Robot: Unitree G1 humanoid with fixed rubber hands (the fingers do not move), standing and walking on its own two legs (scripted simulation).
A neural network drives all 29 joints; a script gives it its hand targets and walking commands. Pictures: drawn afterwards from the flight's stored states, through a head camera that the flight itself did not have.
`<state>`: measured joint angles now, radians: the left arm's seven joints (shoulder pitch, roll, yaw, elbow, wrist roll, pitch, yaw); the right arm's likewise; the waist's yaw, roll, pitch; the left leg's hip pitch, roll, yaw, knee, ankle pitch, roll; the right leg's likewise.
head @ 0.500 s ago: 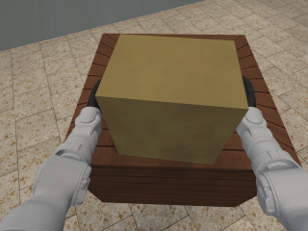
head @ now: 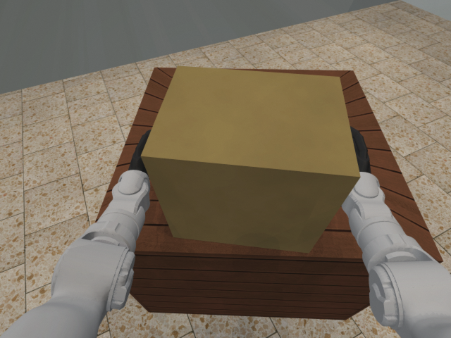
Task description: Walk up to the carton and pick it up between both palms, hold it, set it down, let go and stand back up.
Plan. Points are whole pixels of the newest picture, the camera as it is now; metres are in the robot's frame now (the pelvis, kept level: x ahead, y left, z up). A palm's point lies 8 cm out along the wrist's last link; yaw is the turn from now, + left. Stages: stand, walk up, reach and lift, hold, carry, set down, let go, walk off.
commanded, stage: reach and lift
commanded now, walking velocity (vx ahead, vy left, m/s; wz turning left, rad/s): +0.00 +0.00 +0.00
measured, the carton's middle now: (247, 165) +0.46 -0.01 +0.03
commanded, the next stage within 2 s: none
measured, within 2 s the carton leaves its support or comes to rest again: leaves its support in 0.22 s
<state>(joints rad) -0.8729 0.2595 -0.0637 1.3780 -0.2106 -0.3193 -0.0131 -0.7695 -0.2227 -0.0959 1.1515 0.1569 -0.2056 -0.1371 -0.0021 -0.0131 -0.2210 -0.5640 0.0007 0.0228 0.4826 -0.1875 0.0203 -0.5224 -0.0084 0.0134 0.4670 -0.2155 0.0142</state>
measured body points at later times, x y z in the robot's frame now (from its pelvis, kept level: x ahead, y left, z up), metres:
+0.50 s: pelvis +0.00 +0.01 +0.00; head +0.00 +0.02 +0.45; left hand +0.42 +0.20 +0.11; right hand +0.41 -0.21 +0.12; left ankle +0.01 +0.11 -0.73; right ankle -0.01 -0.13 -0.73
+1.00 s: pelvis -0.01 +0.01 +0.01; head -0.05 +0.02 +0.46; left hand +0.39 +0.19 +0.14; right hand +0.40 -0.21 +0.16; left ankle +0.01 +0.11 -0.73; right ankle -0.01 -0.13 -0.73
